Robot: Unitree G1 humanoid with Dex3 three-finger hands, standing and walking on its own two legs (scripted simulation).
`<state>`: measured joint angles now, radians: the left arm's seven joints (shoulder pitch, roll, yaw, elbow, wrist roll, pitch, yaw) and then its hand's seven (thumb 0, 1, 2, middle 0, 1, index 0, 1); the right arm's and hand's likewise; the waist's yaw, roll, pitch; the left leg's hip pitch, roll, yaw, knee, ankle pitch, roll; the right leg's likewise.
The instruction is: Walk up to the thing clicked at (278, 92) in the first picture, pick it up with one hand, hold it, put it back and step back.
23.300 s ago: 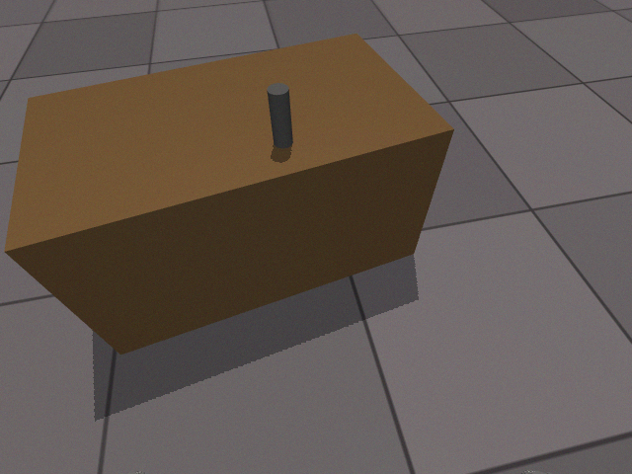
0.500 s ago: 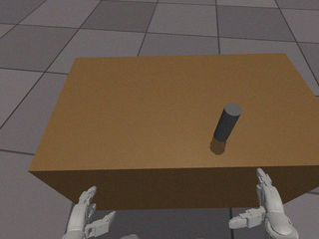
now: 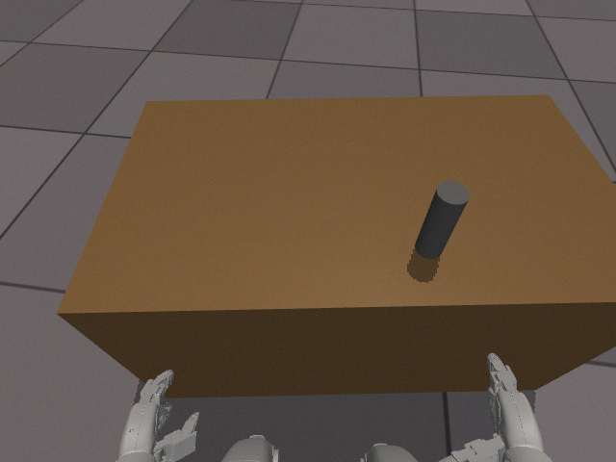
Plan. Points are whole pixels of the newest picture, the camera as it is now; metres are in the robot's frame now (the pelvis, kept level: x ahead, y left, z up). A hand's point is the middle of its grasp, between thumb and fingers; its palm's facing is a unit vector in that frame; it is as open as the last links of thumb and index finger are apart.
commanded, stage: home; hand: right
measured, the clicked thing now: (439, 222) +0.49 -0.21 -0.05
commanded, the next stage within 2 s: none
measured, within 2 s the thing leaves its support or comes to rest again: neither
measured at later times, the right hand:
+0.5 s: hand (471, 415) +0.18 -0.19 -0.06, palm faces +0.13 +0.95 -0.27, open 17.5 cm
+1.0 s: hand (475, 413) +0.18 -0.20 -0.06, palm faces +0.12 +0.95 -0.28, open 17.5 cm
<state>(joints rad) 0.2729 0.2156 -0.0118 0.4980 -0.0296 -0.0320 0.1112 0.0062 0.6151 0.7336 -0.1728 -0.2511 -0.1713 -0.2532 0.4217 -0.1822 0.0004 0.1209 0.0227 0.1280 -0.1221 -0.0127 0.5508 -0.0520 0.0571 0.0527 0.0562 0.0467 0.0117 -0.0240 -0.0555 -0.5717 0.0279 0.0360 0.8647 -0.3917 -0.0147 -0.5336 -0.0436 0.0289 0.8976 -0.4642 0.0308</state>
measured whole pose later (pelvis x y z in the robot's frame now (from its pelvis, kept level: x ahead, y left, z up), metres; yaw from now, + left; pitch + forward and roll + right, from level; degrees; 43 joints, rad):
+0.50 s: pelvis +0.01 -0.01 +0.00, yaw +0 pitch +7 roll +2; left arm 0.24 0.21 -0.02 0.52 -0.01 -0.11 0.14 0.01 0.89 0.90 -0.20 -0.30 -0.20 -0.30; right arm 0.43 -0.19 0.00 0.05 0.01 0.22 -0.14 -0.01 0.54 -0.05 0.06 0.05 0.06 0.05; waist 0.01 -0.02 -0.07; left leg -0.58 0.03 0.04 0.87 -0.41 -0.03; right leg -0.55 -0.04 0.03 0.92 -0.49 0.02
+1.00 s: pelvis +0.01 -0.02 +0.00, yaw +0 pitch +7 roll +2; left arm 0.27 0.20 -0.02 0.52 -0.01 -0.11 0.14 0.01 0.89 0.90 -0.20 -0.30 -0.20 -0.31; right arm 0.44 -0.20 0.00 0.02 0.01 0.27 -0.14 -0.01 0.54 -0.05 0.06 0.05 0.06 0.05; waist 0.01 -0.03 -0.08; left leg -0.59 0.03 0.03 0.88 -0.41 -0.03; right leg -0.56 -0.04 0.03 0.94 -0.50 0.01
